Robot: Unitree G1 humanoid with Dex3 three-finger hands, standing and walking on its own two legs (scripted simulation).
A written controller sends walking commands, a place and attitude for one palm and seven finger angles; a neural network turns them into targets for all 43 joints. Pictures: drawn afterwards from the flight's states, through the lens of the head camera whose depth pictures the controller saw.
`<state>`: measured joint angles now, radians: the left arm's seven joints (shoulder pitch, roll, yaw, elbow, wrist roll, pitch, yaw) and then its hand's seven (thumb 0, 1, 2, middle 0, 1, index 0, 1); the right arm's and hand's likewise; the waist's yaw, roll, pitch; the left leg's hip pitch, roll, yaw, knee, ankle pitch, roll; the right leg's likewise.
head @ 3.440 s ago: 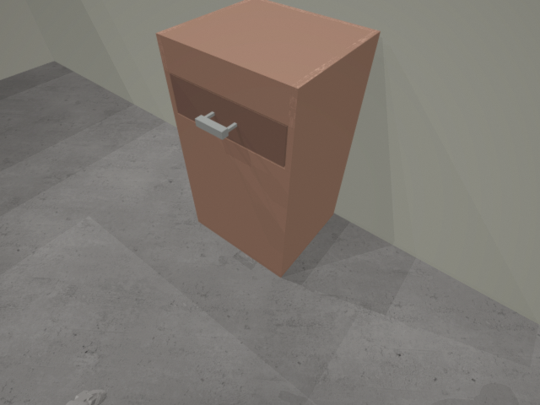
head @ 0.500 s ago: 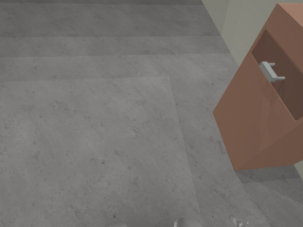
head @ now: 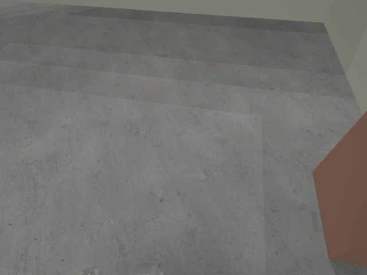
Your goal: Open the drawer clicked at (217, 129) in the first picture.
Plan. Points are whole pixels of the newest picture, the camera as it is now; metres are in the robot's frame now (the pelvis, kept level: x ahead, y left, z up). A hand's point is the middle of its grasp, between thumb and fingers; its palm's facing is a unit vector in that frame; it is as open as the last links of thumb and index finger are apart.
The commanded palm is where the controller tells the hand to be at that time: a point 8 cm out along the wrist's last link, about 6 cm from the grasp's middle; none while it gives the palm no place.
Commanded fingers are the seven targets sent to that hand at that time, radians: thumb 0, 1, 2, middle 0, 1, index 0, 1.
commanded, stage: walk around to get in front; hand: left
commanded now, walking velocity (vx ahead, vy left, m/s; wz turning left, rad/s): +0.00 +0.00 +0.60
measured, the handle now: out of the picture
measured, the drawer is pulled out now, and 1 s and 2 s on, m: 0.00 0.00 0.00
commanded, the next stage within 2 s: walk to a spot facing it in 1.96 s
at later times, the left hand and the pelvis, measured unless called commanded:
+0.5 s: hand out of the picture +0.05 +0.26 -0.15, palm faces +0.29 -0.92 -0.27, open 7.3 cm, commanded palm none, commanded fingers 0.00 0.90 0.90 -0.20 -0.30 -0.20 -0.30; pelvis +0.00 +0.02 +0.00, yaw +16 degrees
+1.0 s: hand out of the picture -0.11 +0.19 -0.17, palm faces +0.63 -0.74 -0.24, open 7.3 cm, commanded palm none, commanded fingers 0.00 0.90 0.90 -0.20 -0.30 -0.20 -0.30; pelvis +0.05 +0.06 +0.00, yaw +38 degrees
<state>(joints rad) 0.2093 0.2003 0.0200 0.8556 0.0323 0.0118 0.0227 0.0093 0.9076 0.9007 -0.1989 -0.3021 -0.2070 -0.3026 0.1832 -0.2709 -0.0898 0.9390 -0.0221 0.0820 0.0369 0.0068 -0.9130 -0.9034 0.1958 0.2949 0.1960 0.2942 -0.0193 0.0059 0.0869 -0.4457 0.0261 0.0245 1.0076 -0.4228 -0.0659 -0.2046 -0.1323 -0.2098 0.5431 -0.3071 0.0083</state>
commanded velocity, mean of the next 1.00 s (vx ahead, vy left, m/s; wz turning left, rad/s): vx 0.14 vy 0.00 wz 0.59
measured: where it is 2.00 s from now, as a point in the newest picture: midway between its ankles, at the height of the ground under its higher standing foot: (120, 250)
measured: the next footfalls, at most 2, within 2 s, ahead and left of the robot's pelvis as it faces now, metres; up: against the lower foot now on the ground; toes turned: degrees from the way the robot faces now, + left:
left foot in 0.12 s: +0.04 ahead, +0.14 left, +0.00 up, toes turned +10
right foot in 0.60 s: +0.08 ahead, -0.11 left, +0.00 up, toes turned +18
